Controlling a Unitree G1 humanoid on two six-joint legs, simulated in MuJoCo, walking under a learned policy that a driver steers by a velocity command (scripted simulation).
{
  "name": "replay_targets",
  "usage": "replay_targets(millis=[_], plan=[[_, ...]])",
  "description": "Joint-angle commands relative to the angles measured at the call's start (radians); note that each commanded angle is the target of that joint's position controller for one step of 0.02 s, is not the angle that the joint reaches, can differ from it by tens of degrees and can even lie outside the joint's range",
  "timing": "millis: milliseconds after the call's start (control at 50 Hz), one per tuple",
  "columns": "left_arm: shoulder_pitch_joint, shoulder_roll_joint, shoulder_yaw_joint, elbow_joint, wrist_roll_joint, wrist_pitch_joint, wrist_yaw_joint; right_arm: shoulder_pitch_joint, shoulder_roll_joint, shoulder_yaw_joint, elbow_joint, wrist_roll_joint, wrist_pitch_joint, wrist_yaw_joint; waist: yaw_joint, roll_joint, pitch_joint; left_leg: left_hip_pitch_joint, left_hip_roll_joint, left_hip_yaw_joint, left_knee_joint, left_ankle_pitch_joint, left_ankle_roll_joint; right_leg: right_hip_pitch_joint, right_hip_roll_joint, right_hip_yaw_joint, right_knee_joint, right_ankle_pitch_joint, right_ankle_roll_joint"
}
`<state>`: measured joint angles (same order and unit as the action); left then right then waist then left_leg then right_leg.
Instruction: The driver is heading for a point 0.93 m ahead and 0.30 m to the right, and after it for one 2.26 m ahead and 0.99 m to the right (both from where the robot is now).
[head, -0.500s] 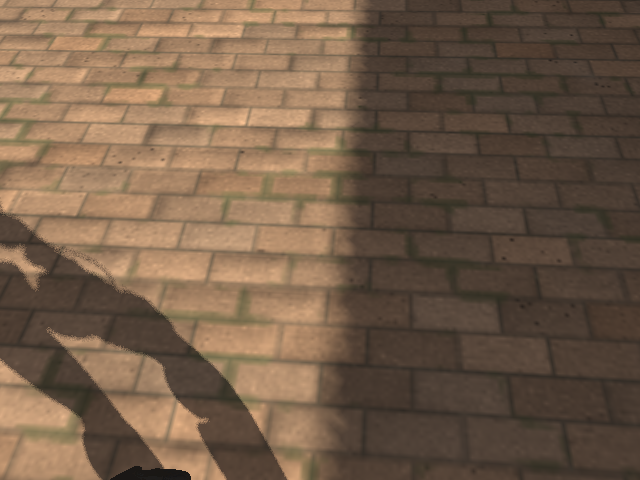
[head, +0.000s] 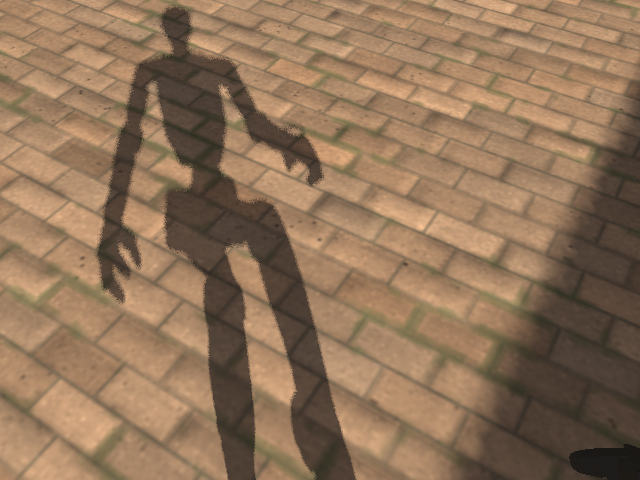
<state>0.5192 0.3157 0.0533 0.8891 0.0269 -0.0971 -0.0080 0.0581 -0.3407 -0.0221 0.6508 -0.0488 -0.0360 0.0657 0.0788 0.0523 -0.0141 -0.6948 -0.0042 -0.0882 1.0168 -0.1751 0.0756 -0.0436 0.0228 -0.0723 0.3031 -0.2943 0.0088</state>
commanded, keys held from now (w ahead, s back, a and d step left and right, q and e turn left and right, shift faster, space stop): w+shift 0.12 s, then w+e+shift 0.88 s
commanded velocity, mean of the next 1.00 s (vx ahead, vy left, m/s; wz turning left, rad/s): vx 1.00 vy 0.00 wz -0.58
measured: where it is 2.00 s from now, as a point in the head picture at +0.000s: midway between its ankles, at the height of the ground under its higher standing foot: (610, 164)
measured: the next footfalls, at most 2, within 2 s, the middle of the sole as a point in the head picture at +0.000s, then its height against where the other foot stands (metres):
left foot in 0.18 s outside the picture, level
right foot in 0.62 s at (397, 363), level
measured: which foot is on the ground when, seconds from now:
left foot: up 0.00-0.16, down 0.18-0.62, up 0.64-1.00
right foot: down 0.00-0.16, up 0.18-0.60, down 0.62-1.00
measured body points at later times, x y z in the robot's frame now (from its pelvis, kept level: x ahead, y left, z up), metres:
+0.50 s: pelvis +0.47 +0.02 -0.01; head +0.49 +0.02 +0.44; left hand +0.68 +0.25 -0.11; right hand +0.38 -0.25 -0.14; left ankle +0.32 +0.10 -0.74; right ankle +0.64 -0.12 -0.67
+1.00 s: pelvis +0.94 -0.09 -0.01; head +0.97 -0.11 +0.43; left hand +1.09 +0.18 -0.13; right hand +1.06 -0.41 -0.06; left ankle +1.19 -0.05 -0.72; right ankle +0.74 -0.06 -0.74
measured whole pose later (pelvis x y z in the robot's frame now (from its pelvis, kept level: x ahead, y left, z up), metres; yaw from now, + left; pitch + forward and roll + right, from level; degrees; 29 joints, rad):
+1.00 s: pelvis +0.94 -0.09 -0.01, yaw -37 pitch +3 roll +0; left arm 0.45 0.34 0.09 0.83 0.00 -0.06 -0.02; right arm -0.04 -0.26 0.04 0.57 -0.03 -0.07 0.01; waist 0.14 -0.01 0.02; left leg -0.60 0.07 -0.09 0.53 -0.02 -0.04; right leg 0.07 0.15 0.27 0.36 -0.43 -0.14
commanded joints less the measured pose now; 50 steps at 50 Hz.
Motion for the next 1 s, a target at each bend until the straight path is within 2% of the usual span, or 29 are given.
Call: replay_targets(millis=[20,80,120,140,160,180,200,220,240,260,320,360,400,460,540,580,600,620,640,660,680,700,720,760,820,880,940,980,1000], plan=[[-0.102,0.098,0.008,-0.072,-0.011,-0.034,-0.007,-0.124,-0.014,0.023,-0.111,0.007,-0.015,0.025,-0.067,-0.106,0.136,0.076,0.023,0.086,-0.246,0.158,-0.001,-0.174,-0.212,0.101,-0.304,0.249,-0.138],[-0.043,0.14,0.01,-0.031,-0.016,-0.032,-0.012,-0.16,-0.005,0.031,-0.112,0.01,-0.02,0.025,-0.067,-0.109,0.14,0.21,0.008,0.164,-0.369,0.196,0.044,-0.085,-0.233,0.034,-0.305,0.585,-0.138],[-0.01,0.182,0.015,-0.007,-0.015,-0.022,0.0,-0.101,-0.039,0.019,-0.086,-0.004,-0.019,0.002,-0.107,-0.155,0.053,0.307,-0.061,0.211,-0.391,0.085,0.075,0.061,-0.246,-0.01,-0.115,1.094,-0.122],[-0.004,0.203,0.017,0.004,-0.011,-0.009,0.009,0.029,-0.065,0.004,-0.051,-0.01,-0.021,-0.013,-0.176,-0.182,-0.028,0.465,-0.083,0.194,-0.396,0.011,0.09,0.061,-0.256,-0.009,0.088,1.226,-0.114],[-0.026,0.208,0.015,0.002,-0.015,0.004,0.017,0.243,-0.098,-0.017,0.017,-0.01,-0.022,-0.03,-0.283,-0.173,-0.132,0.714,-0.073,0.155,-0.455,0.013,0.104,-0.029,-0.236,-0.007,0.354,1.169,-0.102],[-0.019,0.142,-0.001,-0.027,-0.011,0.005,0.014,0.398,-0.18,-0.047,0.057,-0.027,-0.022,-0.052,-0.32,-0.09,-0.247,0.976,0.117,-0.051,-0.449,-0.224,0.111,-0.25,-0.177,0.006,0.703,0.767,-0.103],[0.097,-0.024,-0.032,-0.071,-0.035,0.004,-0.001,0.378,-0.246,-0.066,0.047,-0.045,-0.029,-0.064,-0.178,0.173,-0.386,1.212,0.43,-0.562,-0.553,-0.485,0.168,-0.605,-0.031,0.081,1.082,-0.195,-0.092],[-0.03,0.105,-0.004,-0.09,-0.036,0.006,0.009,0.37,-0.2,-0.065,0.039,-0.01,-0.024,-0.066,-0.239,0.048,-0.375,1.109,0.426,-0.686,-0.698,-0.51,0.143,-0.677,-0.036,0.167,1.155,-0.116,-0.119],[-0.125,0.109,0.003,-0.11,-0.04,0.006,0.007,0.297,-0.138,-0.051,0.068,-0.005,-0.032,-0.067,-0.191,-0.001,-0.151,0.926,0.364,-0.473,-0.72,-0.377,0.122,-0.715,-0.082,0.161,1.092,0.015,-0.12],[-0.135,0.073,-0.008,-0.102,-0.035,0.009,-0.001,0.256,-0.095,-0.046,0.082,-0.002,-0.043,-0.062,-0.151,-0.024,-0.048,0.779,0.33,-0.35,-0.755,-0.22,0.113,-0.682,-0.115,0.149,1.03,0.057,-0.114],[-0.085,0.016,-0.01,-0.058,-0.011,0.062,-0.026,0.24,-0.01,-0.027,0.117,0.018,-0.072,-0.059,-0.064,0.011,0.029,0.577,0.251,-0.108,-0.843,-0.053,0.058,-0.571,-0.164,0.152,0.964,0.073,-0.089],[-0.176,-0.002,-0.007,-0.087,-0.005,0.085,-0.038,0.251,-0.001,-0.028,0.146,0.038,-0.09,-0.056,-0.053,0.002,0.093,0.569,0.232,0.01,-0.893,0.049,0.031,-0.658,-0.179,0.135,0.939,0.111,-0.08],[-0.29,-0.021,-0.014,-0.135,-0.009,0.087,-0.048,0.263,0.01,-0.024,0.164,0.035,-0.1,-0.054,-0.057,0.006,0.135,0.551,0.184,0.155,-0.918,0.23,-0.002,-0.698,-0.167,0.088,0.856,0.219,-0.078],[-0.405,-0.028,-0.028,-0.18,-0.02,0.078,-0.064,0.284,0.006,-0.02,0.183,0.032,-0.107,-0.059,-0.062,-0.007,0.149,0.562,0.133,0.305,-0.921,0.497,-0.04,-0.648,-0.119,-0.015,0.655,0.375,-0.105],[-0.438,0.009,-0.031,-0.195,-0.014,0.074,-0.079,0.333,-0.084,-0.031,0.196,0.038,-0.098,-0.098,-0.032,0.009,0.097,0.712,0.167,0.373,-0.797,1.1,-0.09,-0.452,0.012,-0.151,0.423,0.428,-0.163],[-0.223,0.08,-0.005,-0.138,-0.013,0.082,-0.068,0.283,-0.15,-0.05,0.172,0.026,-0.067,-0.122,0.095,0.062,-0.027,0.746,0.21,0.355,-0.512,1.363,-0.097,-0.224,0.079,-0.148,0.429,0.306,-0.195],[-0.014,0.129,0.02,-0.079,-0.011,0.085,-0.056,0.221,-0.172,-0.059,0.149,0.016,-0.049,-0.125,0.197,0.066,-0.109,0.671,0.229,0.33,-0.249,1.361,-0.087,-0.018,0.085,-0.098,0.434,0.231,-0.233],[0.163,0.176,0.053,-0.027,-0.019,0.085,-0.033,0.166,-0.178,-0.066,0.137,0.012,-0.033,-0.114,0.279,-0.007,-0.152,0.521,0.17,0.328,0.167,0.993,-0.075,0.181,0.054,0.004,0.347,0.173,-0.293],[0.074,0.219,0.073,-0.02,-0.043,0.095,-0.011,0.126,-0.026,-0.029,0.108,-0.002,-0.045,-0.085,0.171,-0.276,-0.043,0.176,-0.046,0.29,0.568,-0.206,-0.077,0.26,-0.03,0.168,0.354,0.255,-0.325],[-0.022,0.33,0.091,-0.072,-0.006,0.104,-0.01,0.241,0.002,-0.009,-0.009,0.025,-0.067,-0.082,0.027,-0.34,-0.222,-0.161,-0.078,0.082,0.794,-0.359,-0.119,0.49,-0.229,0.705,0.195,0.122,-0.552],[-0.057,0.276,0.09,-0.115,-0.008,0.104,-0.001,0.181,-0.036,0.003,-0.025,0.009,-0.096,-0.079,0.058,-0.133,-0.22,-0.233,-0.026,-0.024,0.705,-0.279,-0.092,0.445,-0.293,0.914,-0.027,-0.158,-0.542],[-0.088,0.193,0.071,-0.102,-0.004,0.1,0.009,0.146,-0.064,0.0,-0.019,0.009,-0.109,-0.074,0.005,0.014,-0.046,-0.209,0.029,-0.031,0.557,-0.199,-0.081,0.242,-0.275,0.865,-0.102,-0.218,-0.472],[-0.121,0.16,0.061,-0.089,-0.007,0.089,0.011,0.125,-0.057,0.001,-0.02,-0.001,-0.103,-0.073,-0.053,0.062,0.036,-0.136,0.066,-0.022,0.447,-0.185,-0.09,0.068,-0.234,0.776,-0.108,-0.129,-0.429],[-0.164,0.137,0.046,-0.099,-0.012,0.055,0.016,0.143,-0.041,0.012,-0.013,-0.029,-0.052,-0.072,-0.122,0.078,0.097,0.002,0.11,-0.012,0.316,-0.201,-0.125,-0.184,-0.144,0.616,-0.115,0.02,-0.396],[-0.178,0.156,0.051,-0.116,-0.02,0.021,0.007,0.013,-0.008,0.029,-0.079,-0.02,-0.022,-0.057,-0.109,0.027,0.134,0.131,0.136,0.056,0.005,-0.089,-0.16,-0.394,-0.043,0.468,-0.16,0.139,-0.369],[-0.15,0.166,0.066,-0.119,-0.027,0.016,-0.006,-0.106,0.031,0.046,-0.122,0.017,-0.027,-0.045,-0.035,-0.043,0.103,0.262,0.089,0.092,-0.293,0.214,-0.149,-0.373,0.015,0.412,-0.141,0.288,-0.291],[-0.108,0.18,0.078,-0.116,-0.033,0.021,-0.01,-0.139,-0.003,0.035,-0.14,0.028,-0.033,-0.049,0.006,-0.093,0.056,0.304,0.047,0.08,-0.437,0.262,-0.125,-0.2,-0.021,0.45,-0.065,0.444,-0.245],[-0.121,0.201,0.084,-0.125,-0.026,0.025,-0.001,-0.06,-0.055,0.013,-0.118,0.026,-0.04,-0.062,-0.032,-0.103,-0.005,0.411,0.006,0.063,-0.506,0.165,-0.111,-0.101,-0.032,0.477,0.072,0.612,-0.204],[-0.141,0.23,0.089,-0.13,-0.018,0.025,-0.002,0.067,-0.103,-0.01,-0.085,0.028,-0.045,-0.073,-0.103,-0.091,-0.092,0.548,-0.015,0.066,-0.501,0.062,-0.098,-0.081,-0.021,0.465,0.234,0.711,-0.181]])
